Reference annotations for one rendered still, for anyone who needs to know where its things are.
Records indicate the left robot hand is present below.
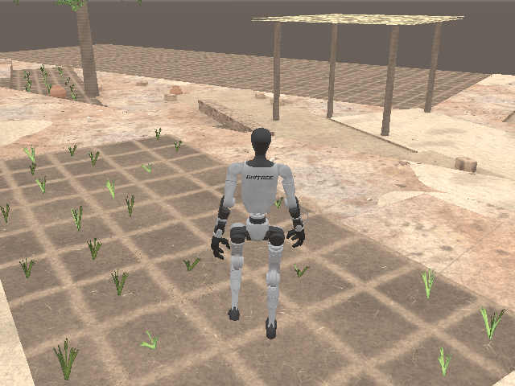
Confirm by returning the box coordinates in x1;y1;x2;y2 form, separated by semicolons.
211;236;230;260

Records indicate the right robot hand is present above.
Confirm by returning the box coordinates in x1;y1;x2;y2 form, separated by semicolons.
286;229;305;248

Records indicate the robot left upper arm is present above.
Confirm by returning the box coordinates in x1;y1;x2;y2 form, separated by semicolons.
223;162;243;208

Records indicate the robot left forearm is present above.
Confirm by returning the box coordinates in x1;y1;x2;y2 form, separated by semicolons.
213;195;230;238

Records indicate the robot right forearm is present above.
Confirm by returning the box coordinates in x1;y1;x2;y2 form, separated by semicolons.
289;196;304;232

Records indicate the robot right upper arm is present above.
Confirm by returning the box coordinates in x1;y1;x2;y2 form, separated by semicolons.
277;163;297;208

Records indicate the left robot thigh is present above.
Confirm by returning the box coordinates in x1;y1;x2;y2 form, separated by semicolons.
230;223;246;269

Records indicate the humanoid robot torso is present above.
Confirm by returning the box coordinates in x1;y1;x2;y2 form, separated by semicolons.
241;159;278;241

